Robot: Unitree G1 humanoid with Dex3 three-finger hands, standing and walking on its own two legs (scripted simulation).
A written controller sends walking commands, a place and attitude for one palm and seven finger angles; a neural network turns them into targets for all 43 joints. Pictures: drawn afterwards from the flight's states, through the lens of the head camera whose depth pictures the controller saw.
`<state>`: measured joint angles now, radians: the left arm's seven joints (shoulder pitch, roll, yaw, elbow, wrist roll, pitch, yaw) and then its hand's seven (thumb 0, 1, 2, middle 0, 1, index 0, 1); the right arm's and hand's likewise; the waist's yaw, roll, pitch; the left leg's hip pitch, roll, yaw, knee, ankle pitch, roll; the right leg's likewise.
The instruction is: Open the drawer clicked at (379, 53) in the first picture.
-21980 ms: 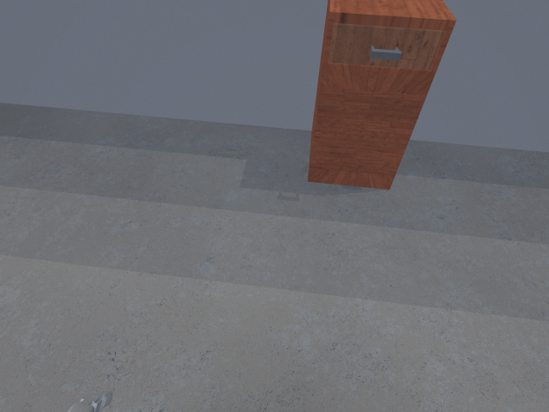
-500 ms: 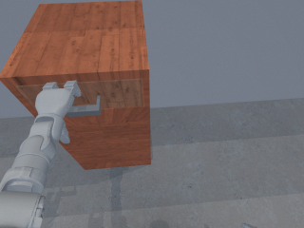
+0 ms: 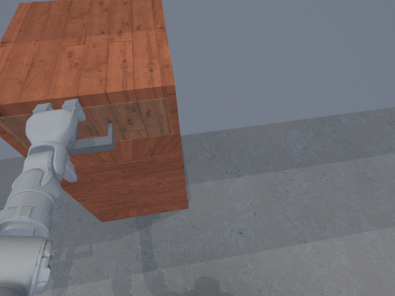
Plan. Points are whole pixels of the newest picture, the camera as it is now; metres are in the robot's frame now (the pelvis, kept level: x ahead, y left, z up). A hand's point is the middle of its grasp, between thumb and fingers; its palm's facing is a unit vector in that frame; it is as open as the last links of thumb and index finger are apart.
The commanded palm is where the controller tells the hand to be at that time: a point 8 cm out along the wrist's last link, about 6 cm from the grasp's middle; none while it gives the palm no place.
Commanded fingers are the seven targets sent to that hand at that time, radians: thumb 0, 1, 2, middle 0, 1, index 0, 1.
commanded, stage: re-aim the fingers above the handle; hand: left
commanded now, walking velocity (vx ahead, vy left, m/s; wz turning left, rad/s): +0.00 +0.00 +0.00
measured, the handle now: (92, 137) +0.48 +0.27 -0.02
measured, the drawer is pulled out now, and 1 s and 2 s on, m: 0.00 0.00 0.00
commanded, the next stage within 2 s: lower the fingers behind the handle in 1.38 s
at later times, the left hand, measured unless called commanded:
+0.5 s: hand (61, 146) +0.42 +0.30 +0.04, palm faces -0.06 -0.02 -1.00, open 13.8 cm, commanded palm +0.39 +0.28 +0.10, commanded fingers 0.00 -0.50 0.30 -0.30 -1.20 -0.30 -1.20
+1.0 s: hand (70, 150) +0.41 +0.28 +0.04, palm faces -0.11 -0.03 -0.99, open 13.8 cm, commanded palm +0.40 +0.27 +0.10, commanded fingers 0.00 -0.50 0.30 -0.30 -1.20 -0.30 -1.20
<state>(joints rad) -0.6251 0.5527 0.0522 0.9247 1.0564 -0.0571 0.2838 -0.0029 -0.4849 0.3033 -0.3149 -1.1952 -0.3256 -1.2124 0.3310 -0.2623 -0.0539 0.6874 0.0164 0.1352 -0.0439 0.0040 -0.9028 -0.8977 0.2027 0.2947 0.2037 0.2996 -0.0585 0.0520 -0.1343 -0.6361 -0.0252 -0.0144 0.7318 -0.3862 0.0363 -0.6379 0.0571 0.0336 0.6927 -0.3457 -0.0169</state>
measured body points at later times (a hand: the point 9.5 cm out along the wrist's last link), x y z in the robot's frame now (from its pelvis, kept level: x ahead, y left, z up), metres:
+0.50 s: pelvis +0.00 +0.01 +0.00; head +0.07 +0.00 +0.45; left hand +0.42 +0.30 +0.09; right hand +0.08 -0.26 -0.13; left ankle -0.03 +0.10 -0.71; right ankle -0.02 -0.11 -0.71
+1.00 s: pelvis +0.00 +0.00 +0.00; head +0.06 -0.01 +0.45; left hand +0.41 +0.27 +0.09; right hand +0.07 -0.27 -0.13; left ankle -0.03 +0.10 -0.71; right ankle -0.02 -0.11 -0.71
